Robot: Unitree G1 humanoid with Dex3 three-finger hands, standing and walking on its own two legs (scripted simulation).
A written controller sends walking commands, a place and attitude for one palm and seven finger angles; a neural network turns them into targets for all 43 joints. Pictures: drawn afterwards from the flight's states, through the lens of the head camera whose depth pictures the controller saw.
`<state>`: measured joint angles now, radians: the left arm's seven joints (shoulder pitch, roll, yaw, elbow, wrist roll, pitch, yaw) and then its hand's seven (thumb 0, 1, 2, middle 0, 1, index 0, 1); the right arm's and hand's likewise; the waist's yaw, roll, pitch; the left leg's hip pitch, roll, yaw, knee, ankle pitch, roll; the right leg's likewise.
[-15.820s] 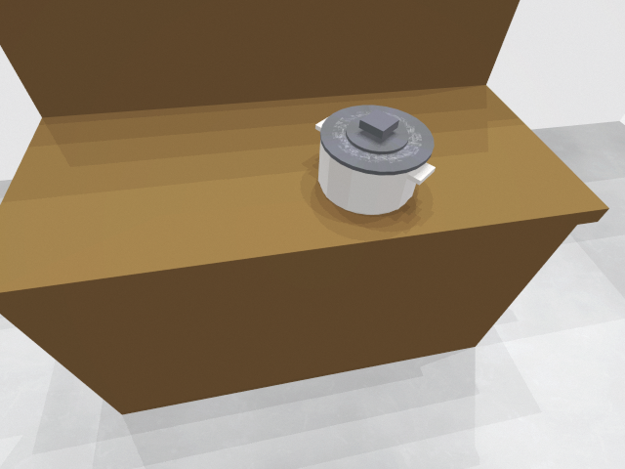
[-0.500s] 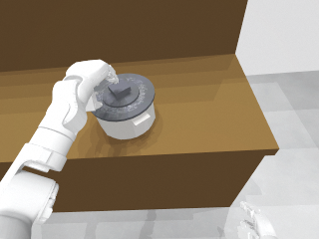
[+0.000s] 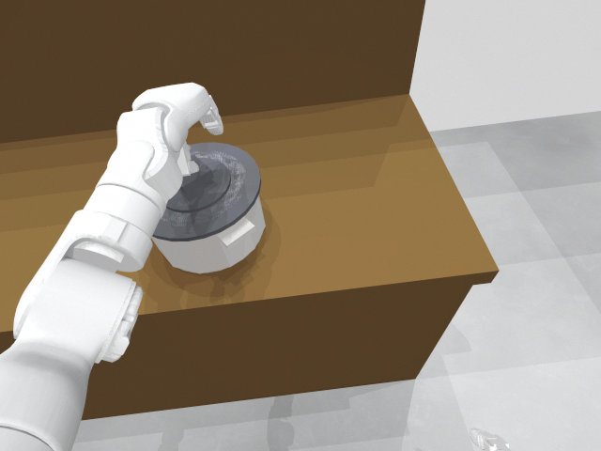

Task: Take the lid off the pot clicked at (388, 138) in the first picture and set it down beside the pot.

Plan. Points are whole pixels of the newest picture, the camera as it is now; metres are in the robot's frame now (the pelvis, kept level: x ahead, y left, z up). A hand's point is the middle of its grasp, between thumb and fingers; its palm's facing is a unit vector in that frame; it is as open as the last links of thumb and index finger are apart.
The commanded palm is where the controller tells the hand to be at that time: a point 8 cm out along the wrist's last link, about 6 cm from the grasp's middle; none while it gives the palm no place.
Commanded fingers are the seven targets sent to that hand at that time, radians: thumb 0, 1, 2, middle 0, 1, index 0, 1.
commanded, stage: move the open hand above the knob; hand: left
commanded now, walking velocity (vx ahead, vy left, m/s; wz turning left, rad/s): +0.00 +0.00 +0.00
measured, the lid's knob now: (190, 174) +0.50 +0.16 +0.09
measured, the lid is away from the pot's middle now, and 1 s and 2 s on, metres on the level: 0.01 0.01 0.01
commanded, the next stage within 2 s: lower the open fingers around the knob in 0.80 s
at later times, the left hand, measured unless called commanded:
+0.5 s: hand (164, 158) +0.46 +0.16 +0.16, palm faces -0.26 -0.07 -0.96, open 10.2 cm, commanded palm +0.45 +0.16 +0.23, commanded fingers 0.00 -0.33 1.50 -0.84 -0.08 -0.84 -0.08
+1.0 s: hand (172, 155) +0.47 +0.16 +0.16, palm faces -0.32 -0.10 -0.94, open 10.2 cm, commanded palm +0.46 +0.16 +0.22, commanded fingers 0.00 -0.33 1.50 -0.84 -0.08 -0.84 -0.08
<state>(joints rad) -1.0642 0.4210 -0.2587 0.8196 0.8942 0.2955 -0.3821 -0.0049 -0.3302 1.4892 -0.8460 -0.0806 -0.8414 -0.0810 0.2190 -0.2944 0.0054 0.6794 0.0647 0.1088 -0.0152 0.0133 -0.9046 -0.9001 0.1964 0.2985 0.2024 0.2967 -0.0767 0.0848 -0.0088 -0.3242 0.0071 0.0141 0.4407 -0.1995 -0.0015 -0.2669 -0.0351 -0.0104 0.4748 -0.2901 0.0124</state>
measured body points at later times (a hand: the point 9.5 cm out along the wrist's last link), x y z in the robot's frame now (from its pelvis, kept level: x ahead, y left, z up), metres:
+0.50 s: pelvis +0.00 +0.01 +0.00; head +0.03 -0.02 +0.45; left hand +0.46 +0.16 +0.22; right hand +0.15 -0.24 -0.12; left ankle +0.01 +0.13 -0.74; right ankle -0.03 -0.13 -0.74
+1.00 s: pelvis +0.00 +0.01 +0.00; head +0.04 -0.02 +0.45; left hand +0.48 +0.16 +0.21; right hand +0.08 -0.25 -0.14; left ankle +0.01 +0.13 -0.74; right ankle -0.03 -0.13 -0.74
